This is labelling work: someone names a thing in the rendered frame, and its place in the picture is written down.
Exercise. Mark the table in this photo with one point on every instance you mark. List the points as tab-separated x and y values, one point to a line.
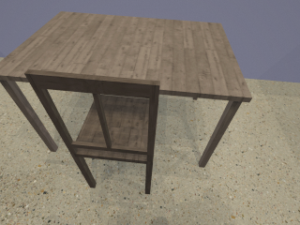
190	59

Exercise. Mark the chair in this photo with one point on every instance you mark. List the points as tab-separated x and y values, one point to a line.
121	124

